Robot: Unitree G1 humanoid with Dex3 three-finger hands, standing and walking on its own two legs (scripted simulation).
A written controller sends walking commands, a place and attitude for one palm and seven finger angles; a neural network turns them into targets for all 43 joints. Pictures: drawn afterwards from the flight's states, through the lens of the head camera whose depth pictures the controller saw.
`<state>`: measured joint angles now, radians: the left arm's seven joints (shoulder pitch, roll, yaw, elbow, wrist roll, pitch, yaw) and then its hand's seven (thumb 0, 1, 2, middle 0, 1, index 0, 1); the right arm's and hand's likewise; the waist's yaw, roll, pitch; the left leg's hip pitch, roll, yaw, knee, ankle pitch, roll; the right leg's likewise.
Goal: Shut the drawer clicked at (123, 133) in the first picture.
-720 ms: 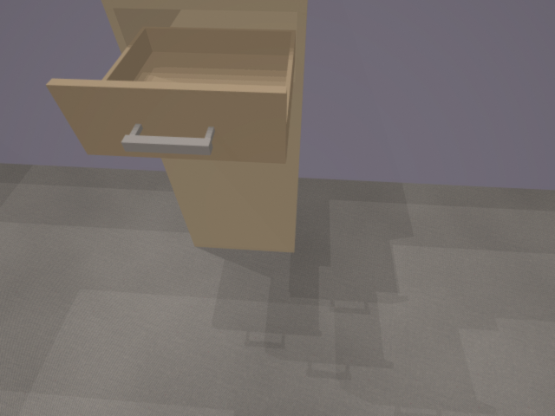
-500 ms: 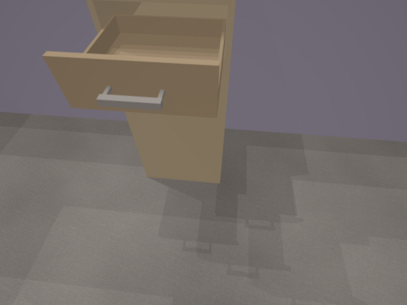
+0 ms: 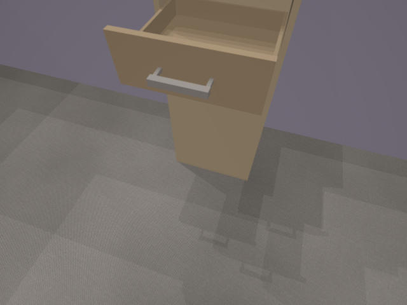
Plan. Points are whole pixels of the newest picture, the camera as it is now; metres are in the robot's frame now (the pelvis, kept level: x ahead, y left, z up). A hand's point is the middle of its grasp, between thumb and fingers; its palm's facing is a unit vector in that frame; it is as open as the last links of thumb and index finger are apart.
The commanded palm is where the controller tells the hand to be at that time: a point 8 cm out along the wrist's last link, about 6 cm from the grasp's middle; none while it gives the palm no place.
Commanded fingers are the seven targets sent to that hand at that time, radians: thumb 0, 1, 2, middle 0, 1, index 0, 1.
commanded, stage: stand and wait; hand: left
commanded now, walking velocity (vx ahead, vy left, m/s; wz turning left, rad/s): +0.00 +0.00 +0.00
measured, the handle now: (181, 81) +0.56 +0.09 +0.11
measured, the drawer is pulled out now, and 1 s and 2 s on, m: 0.30 0.30 0.30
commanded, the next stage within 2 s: turn or walk to find it in 0.38 s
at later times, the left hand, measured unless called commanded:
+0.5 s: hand out of the picture +0.04 +0.14 -0.17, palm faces +0.03 -0.98 -0.22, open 7.3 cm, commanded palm none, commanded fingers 0.00 0.90 0.90 -0.20 -0.30 -0.20 -0.30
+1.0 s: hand out of the picture +0.00 +0.16 -0.17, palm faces +0.06 -0.98 -0.21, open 7.4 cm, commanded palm none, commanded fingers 0.00 0.90 0.90 -0.20 -0.30 -0.20 -0.30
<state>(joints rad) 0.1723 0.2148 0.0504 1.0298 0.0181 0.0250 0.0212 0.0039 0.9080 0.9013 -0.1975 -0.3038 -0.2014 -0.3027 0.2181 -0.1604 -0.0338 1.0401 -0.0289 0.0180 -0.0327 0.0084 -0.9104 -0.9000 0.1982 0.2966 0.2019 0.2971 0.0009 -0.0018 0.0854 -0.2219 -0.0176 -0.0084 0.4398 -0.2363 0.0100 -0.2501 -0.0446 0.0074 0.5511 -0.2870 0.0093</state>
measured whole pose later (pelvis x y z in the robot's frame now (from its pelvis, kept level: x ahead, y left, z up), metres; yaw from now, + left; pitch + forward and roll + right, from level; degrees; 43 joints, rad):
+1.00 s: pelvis -0.01 -0.03 +0.00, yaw +1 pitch -2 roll +0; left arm 0.22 0.17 0.03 1.11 0.01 0.01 0.02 0.00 0.91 0.90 -0.20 -0.30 -0.20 -0.30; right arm 0.23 -0.15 -0.02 1.11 -0.02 0.02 -0.03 0.01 -0.91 -0.90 0.20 0.30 0.20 0.30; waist -0.01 0.01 0.09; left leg -0.19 0.03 -0.05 0.42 -0.21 -0.04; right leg -0.15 0.01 -0.03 0.41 -0.24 -0.01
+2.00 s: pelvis -0.02 -0.03 +0.00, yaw -3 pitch -1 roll +0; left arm 0.22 0.18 0.07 1.07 0.02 0.04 0.01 0.00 0.91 0.90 -0.20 -0.30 -0.20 -0.30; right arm 0.22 -0.17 -0.05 1.08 -0.02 0.03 -0.04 0.01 -0.91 -0.90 0.20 0.30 0.20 0.30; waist 0.00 0.00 0.10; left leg -0.23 0.06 0.01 0.51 -0.26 -0.05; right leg -0.23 0.04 0.04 0.51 -0.26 -0.02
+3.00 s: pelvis +0.02 -0.04 -0.01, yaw -14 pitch -1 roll +0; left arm 0.31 0.18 0.07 1.08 0.03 0.02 -0.01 0.01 0.91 0.90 -0.20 -0.30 -0.20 -0.30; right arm 0.26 -0.18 -0.05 1.03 -0.04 -0.03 -0.01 0.01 -0.91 -0.90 0.20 0.30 0.20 0.30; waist 0.01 -0.04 0.09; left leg -0.27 0.01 0.08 0.53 -0.25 0.04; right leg -0.28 -0.01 0.00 0.83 -0.47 -0.04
